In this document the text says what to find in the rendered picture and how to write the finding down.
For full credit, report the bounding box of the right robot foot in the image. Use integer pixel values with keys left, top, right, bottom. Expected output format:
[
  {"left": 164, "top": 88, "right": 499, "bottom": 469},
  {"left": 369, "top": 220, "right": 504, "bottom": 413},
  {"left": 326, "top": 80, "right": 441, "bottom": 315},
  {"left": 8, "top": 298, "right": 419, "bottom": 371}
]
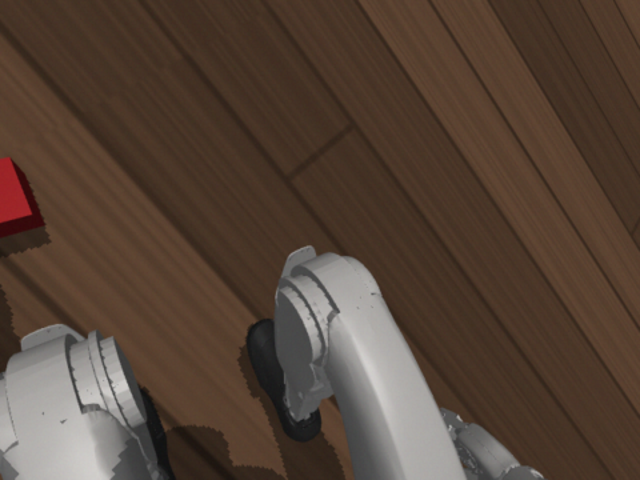
[{"left": 247, "top": 319, "right": 321, "bottom": 442}]

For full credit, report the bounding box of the carton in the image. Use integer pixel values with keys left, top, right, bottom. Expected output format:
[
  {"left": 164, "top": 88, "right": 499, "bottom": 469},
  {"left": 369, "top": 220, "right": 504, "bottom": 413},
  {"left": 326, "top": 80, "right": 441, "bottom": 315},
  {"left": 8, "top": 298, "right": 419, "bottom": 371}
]
[{"left": 0, "top": 157, "right": 45, "bottom": 238}]

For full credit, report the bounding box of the left robot foot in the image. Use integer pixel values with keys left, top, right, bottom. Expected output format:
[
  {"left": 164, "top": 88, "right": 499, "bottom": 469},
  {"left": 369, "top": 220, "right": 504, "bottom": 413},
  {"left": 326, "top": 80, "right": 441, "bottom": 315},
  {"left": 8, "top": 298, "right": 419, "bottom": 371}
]
[{"left": 139, "top": 388, "right": 176, "bottom": 480}]

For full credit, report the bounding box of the right robot hand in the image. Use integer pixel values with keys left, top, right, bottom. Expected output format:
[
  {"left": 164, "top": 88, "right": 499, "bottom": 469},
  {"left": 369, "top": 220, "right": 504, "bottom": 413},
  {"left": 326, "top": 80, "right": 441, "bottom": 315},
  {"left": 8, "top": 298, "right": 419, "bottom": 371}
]
[{"left": 440, "top": 407, "right": 522, "bottom": 480}]

